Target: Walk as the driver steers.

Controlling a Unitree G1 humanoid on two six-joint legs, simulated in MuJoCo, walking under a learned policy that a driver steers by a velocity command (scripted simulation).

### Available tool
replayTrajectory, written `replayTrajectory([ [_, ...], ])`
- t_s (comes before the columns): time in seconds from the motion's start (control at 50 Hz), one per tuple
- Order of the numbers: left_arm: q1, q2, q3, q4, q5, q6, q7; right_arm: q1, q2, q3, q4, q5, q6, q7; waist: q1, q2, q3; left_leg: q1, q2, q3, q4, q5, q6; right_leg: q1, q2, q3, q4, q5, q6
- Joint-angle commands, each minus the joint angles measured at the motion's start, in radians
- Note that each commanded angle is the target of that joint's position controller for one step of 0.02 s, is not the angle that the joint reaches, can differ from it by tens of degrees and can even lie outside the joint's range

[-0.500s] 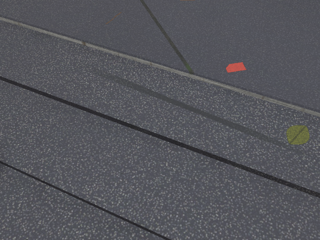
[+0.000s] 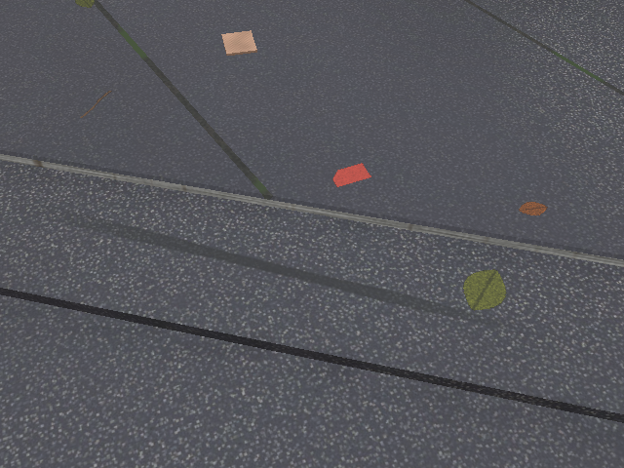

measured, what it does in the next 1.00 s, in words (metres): steps on the spot, turning left: left foot, then right foot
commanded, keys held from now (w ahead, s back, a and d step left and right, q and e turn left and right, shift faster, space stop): q+shift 0.48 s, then shift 0.06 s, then e+shift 0.46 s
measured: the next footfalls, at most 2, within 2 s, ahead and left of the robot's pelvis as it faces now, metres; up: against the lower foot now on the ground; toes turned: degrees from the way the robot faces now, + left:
left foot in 0.04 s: +0.03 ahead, +0.10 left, +0.00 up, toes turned +4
right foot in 0.44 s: +0.09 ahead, -0.09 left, +0.00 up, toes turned +30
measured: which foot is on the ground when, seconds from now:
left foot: up 0.00-0.02, down 0.04-0.44, up 0.46-0.76, down 0.78-1.00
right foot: down 0.00-0.04, up 0.06-0.42, down 0.44-0.78, up 0.80-1.00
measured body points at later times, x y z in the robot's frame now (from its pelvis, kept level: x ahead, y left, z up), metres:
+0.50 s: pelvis +0.00 -0.03 +0.00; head +0.05 -0.02 +0.45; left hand +0.04 +0.29 -0.08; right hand +0.24 -0.25 -0.11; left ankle -0.03 +0.09 -0.71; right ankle +0.05 -0.11 -0.73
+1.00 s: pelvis -0.01 -0.04 +0.01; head +0.02 -0.02 +0.46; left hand -0.01 +0.26 -0.12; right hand +0.22 -0.24 -0.09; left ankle -0.07 +0.05 -0.73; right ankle +0.00 -0.14 -0.66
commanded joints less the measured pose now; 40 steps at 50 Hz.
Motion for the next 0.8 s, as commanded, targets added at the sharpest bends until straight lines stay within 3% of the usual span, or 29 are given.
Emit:
replayTrajectory([
  [0.02,0.032,0.195,0.067,-0.033,-0.016,-0.001,0.019,0.026,-0.081,-0.024,-0.071,-0.004,-0.031,0.005,-0.001,-0.059,-0.090,0.095,-0.018,0.012,-0.207,0.122,0.037,0.075,-0.268,0.150,-0.018,0.357,-0.097],
  [0.04,0.033,0.180,0.068,-0.040,-0.016,-0.002,0.023,0.032,-0.128,-0.034,-0.078,-0.019,-0.040,0.006,0.003,0.035,-0.074,0.128,0.063,-0.149,-0.306,0.236,0.068,0.006,-0.201,0.098,0.097,0.194,-0.042],
  [0.06,0.029,0.139,0.058,-0.079,-0.012,0.004,0.021,0.037,-0.251,-0.067,-0.095,-0.018,-0.051,0.004,0.030,0.219,-0.031,0.170,0.285,-0.502,-0.362,0.550,0.163,-0.193,-0.013,-0.030,0.280,-0.129,0.036],
  [0.08,-0.025,0.132,0.052,-0.095,-0.007,0.009,0.024,0.118,-0.296,-0.091,-0.079,-0.017,-0.049,0.004,-0.041,0.298,-0.016,0.155,0.390,-0.643,-0.424,0.735,0.306,-0.284,0.046,-0.001,0.486,-0.404,0.060],
  [0.1,-0.027,0.134,0.052,-0.088,-0.004,0.011,0.020,0.128,-0.259,-0.088,-0.074,-0.015,-0.046,-0.001,-0.024,0.187,-0.019,0.161,0.344,-0.585,-0.407,0.697,0.325,-0.297,0.013,0.060,0.599,-0.370,0.070],
  [0.12,-0.037,0.132,0.052,-0.078,-0.009,0.008,0.014,0.070,-0.224,-0.082,-0.079,-0.009,-0.040,-0.008,0.002,0.112,-0.010,0.146,0.267,-0.495,-0.387,0.605,0.284,-0.303,-0.011,0.082,0.612,-0.284,0.077],
  [0.14,-0.043,0.137,0.055,-0.075,-0.014,0.003,0.009,0.005,-0.199,-0.076,-0.093,-0.009,-0.032,-0.013,0.026,0.099,-0.010,0.149,0.202,-0.442,-0.378,0.554,0.232,-0.310,-0.023,0.085,0.580,-0.221,0.083],
  [0.18,-0.041,0.134,0.052,-0.064,-0.004,0.001,-0.002,-0.021,-0.178,-0.077,-0.106,-0.003,-0.028,-0.013,0.021,0.111,-0.072,0.205,0.137,-0.399,-0.349,0.613,0.201,-0.298,-0.013,0.061,0.540,-0.175,0.104],
  [0.24,-0.080,0.114,0.038,-0.075,-0.015,0.002,-0.004,0.049,-0.200,-0.094,-0.092,-0.004,-0.029,-0.014,-0.019,0.103,-0.112,0.272,0.131,-0.445,-0.326,0.591,0.198,-0.304,-0.004,0.062,0.425,-0.171,0.114],
  [0.3,-0.100,0.121,0.031,-0.083,-0.017,-0.002,-0.001,0.056,-0.221,-0.107,-0.098,-0.011,-0.021,-0.012,-0.037,0.134,-0.116,0.246,0.123,-0.514,-0.321,0.501,0.194,-0.248,0.011,0.075,0.304,-0.184,0.102],
  [0.38,-0.035,0.154,0.035,-0.067,-0.032,-0.014,0.009,-0.014,-0.236,-0.118,-0.116,-0.014,-0.016,0.004,-0.007,0.178,-0.115,0.136,0.080,-0.587,-0.313,0.480,0.143,-0.057,0.048,0.078,0.107,-0.174,0.079],
  [0.42,0.049,0.167,0.041,-0.045,-0.030,-0.026,0.024,-0.075,-0.222,-0.115,-0.128,0.000,-0.017,0.008,0.051,0.175,-0.105,0.028,0.023,-0.584,-0.280,0.361,0.070,0.126,0.034,0.082,-0.143,-0.051,0.065],
  [0.44,0.069,0.233,0.057,-0.041,-0.021,-0.033,0.035,-0.049,-0.175,-0.102,-0.133,0.009,-0.022,0.004,0.040,0.063,-0.119,-0.073,-0.047,-0.510,-0.191,0.140,0.013,0.239,-0.124,0.214,-0.274,-0.083,0.026],
  [0.46,-0.004,0.338,0.073,-0.071,-0.010,-0.026,0.037,0.022,-0.100,-0.085,-0.148,0.013,-0.025,0.001,-0.015,-0.213,-0.123,-0.234,-0.209,-0.255,0.053,-0.157,-0.040,0.290,-0.419,0.521,-0.348,-0.099,-0.083],
  [0.48,-0.032,0.291,0.066,-0.076,0.004,-0.021,0.031,0.020,-0.212,-0.108,-0.122,-0.031,-0.022,-0.005,-0.007,-0.148,-0.089,-0.240,-0.131,-0.174,0.262,-0.170,-0.052,0.161,-0.469,0.507,-0.316,0.057,-0.155],
  [0.5,-0.038,0.213,0.044,-0.081,0.004,-0.021,0.025,0.005,-0.232,-0.116,-0.110,-0.032,-0.020,0.003,-0.018,-0.104,-0.078,-0.194,-0.097,-0.168,0.355,-0.124,-0.050,0.110,-0.419,0.427,-0.280,0.180,-0.166],
  [0.52,-0.061,0.172,0.033,-0.078,-0.001,-0.024,0.020,0.013,-0.216,-0.112,-0.093,-0.034,-0.015,0.012,-0.031,-0.075,-0.056,-0.177,-0.086,-0.162,0.424,-0.068,-0.050,0.082,-0.346,0.314,-0.255,0.250,-0.147],
  [0.54,-0.076,0.165,0.031,-0.078,-0.003,-0.027,0.018,0.022,-0.198,-0.105,-0.085,-0.030,-0.009,0.024,-0.040,-0.095,-0.064,-0.180,-0.085,-0.150,0.464,-0.022,-0.054,0.104,-0.288,0.236,-0.234,0.283,-0.125],
  [0.58,-0.017,0.175,0.036,-0.057,-0.005,-0.037,0.017,0.005,-0.163,-0.085,-0.079,-0.013,-0.004,0.033,-0.005,-0.131,-0.075,-0.179,-0.112,-0.151,0.439,-0.025,-0.067,0.150,-0.248,0.189,-0.198,0.437,-0.130],
  [0.6,0.018,0.178,0.039,-0.036,-0.009,-0.039,0.014,-0.022,-0.139,-0.073,-0.083,-0.007,-0.002,0.029,0.012,-0.136,-0.073,-0.175,-0.126,-0.162,0.359,-0.035,-0.070,0.176,-0.235,0.183,-0.191,0.432,-0.133],
  [0.64,0.033,0.146,0.026,-0.013,-0.015,-0.046,0.006,-0.054,-0.087,-0.043,-0.081,-0.005,0.004,0.019,0.022,-0.150,-0.083,-0.095,-0.111,-0.164,0.122,-0.060,-0.068,0.202,-0.224,0.194,-0.192,0.355,-0.124],
  [0.66,0.024,0.148,0.026,-0.005,-0.019,-0.043,0.000,-0.063,-0.068,-0.029,-0.079,-0.009,0.008,0.014,0.018,-0.182,-0.080,-0.035,-0.083,-0.096,-0.016,-0.080,-0.067,0.199,-0.201,0.203,-0.203,0.286,-0.116],
  [0.7,0.082,0.236,0.065,0.020,-0.015,-0.021,-0.015,-0.102,-0.099,-0.035,-0.089,-0.004,0.008,-0.013,0.058,-0.231,-0.042,-0.017,-0.117,-0.025,-0.155,-0.076,-0.061,0.219,-0.184,0.274,-0.158,0.353,-0.126],
  [0.72,0.099,0.259,0.078,0.030,-0.019,-0.014,-0.022,-0.084,-0.106,-0.036,-0.085,-0.002,0.004,-0.025,0.048,-0.215,-0.047,0.008,-0.123,-0.025,-0.222,-0.020,-0.053,0.223,-0.189,0.302,-0.126,0.436,-0.127],
  [0.76,0.075,0.263,0.087,0.029,-0.035,-0.011,-0.025,-0.011,-0.102,-0.032,-0.065,-0.001,-0.015,-0.043,0.000,-0.172,-0.088,0.166,-0.101,-0.042,-0.401,0.192,-0.031,0.151,-0.175,0.330,-0.070,0.478,-0.086],
  [0.78,0.076,0.228,0.080,0.018,-0.048,-0.018,-0.021,0.023,-0.161,-0.043,-0.066,-0.016,-0.036,-0.049,-0.012,-0.121,-0.141,0.343,0.013,-0.133,-0.395,0.238,0.007,0.004,-0.162,0.329,-0.036,0.369,-0.035],
  [0.8,0.052,0.150,0.062,-0.016,-0.067,-0.023,-0.024,0.013,-0.255,-0.064,-0.069,-0.026,-0.042,-0.054,-0.017,0.114,-0.135,0.423,0.210,-0.285,-0.389,0.365,0.100,-0.191,-0.046,0.180,0.113,0.098,0.030],
])
Keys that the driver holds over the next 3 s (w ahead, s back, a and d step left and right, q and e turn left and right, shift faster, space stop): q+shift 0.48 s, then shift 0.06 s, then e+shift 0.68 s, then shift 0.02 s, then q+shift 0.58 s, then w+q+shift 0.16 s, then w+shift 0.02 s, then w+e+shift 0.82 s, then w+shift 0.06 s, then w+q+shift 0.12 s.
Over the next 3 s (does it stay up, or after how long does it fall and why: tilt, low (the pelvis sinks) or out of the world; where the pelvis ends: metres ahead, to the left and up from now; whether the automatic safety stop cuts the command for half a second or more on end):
stays up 0.69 0.10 0.01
